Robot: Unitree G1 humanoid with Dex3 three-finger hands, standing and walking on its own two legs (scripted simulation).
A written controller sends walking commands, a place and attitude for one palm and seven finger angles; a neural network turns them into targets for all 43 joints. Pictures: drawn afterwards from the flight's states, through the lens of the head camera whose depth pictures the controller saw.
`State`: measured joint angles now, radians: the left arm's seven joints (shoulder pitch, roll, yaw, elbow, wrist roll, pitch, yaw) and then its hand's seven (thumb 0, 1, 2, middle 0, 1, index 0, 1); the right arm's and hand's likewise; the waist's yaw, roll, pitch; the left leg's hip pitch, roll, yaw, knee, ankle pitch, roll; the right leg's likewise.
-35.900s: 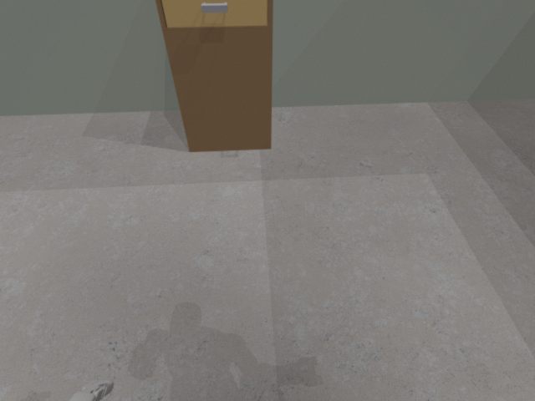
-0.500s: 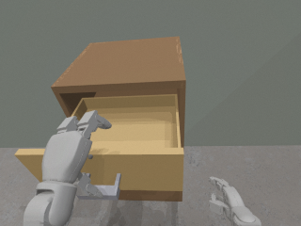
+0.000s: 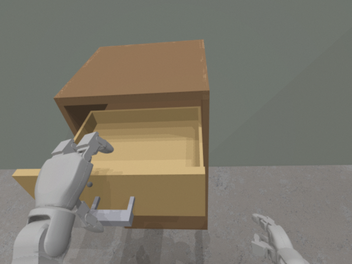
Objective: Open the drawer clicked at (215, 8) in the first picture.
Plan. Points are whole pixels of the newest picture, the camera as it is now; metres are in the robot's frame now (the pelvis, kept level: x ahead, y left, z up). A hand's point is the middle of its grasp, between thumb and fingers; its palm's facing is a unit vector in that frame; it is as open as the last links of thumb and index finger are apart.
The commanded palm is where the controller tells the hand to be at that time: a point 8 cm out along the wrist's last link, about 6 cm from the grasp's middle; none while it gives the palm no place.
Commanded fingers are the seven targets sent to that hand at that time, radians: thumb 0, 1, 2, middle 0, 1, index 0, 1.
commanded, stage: draw the hand back to the body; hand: left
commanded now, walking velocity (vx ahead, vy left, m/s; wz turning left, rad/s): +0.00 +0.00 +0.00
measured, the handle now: (111, 209) +0.22 +0.20 +0.03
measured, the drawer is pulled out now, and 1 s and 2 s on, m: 0.28 0.28 0.28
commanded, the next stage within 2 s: step back with the hand held close in 1.34 s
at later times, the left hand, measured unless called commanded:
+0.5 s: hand (89, 181) +0.20 +0.19 +0.18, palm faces +0.24 -0.87 -0.42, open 13.6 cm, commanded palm +0.15 +0.24 +0.22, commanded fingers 0.00 -0.19 0.44 -0.28 -1.00 -0.28 -1.00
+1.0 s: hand (59, 161) +0.21 +0.24 +0.20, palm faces +0.42 -0.81 -0.41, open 9.8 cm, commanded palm +0.16 +0.29 +0.22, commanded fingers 0.00 0.69 0.81 -0.22 -0.44 -0.22 -0.44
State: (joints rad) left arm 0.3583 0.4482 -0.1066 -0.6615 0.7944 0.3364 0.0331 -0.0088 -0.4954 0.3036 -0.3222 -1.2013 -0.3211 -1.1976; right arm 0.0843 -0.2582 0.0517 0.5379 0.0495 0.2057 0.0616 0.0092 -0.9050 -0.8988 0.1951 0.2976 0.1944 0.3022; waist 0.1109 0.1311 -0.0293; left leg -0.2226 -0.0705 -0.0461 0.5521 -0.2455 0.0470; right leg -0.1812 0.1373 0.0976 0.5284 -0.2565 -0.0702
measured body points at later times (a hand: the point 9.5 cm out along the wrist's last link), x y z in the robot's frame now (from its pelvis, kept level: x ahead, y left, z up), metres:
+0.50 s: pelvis +0.03 +0.00 +0.00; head +0.01 -0.02 +0.45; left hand +0.18 +0.23 +0.20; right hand +0.27 -0.17 -0.05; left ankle +0.04 +0.09 -0.73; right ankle +0.02 -0.08 -0.73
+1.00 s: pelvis +0.04 +0.01 +0.01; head +0.03 -0.01 +0.46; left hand +0.19 +0.29 +0.23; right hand +0.25 -0.20 -0.08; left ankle +0.04 +0.09 -0.73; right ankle +0.02 -0.08 -0.73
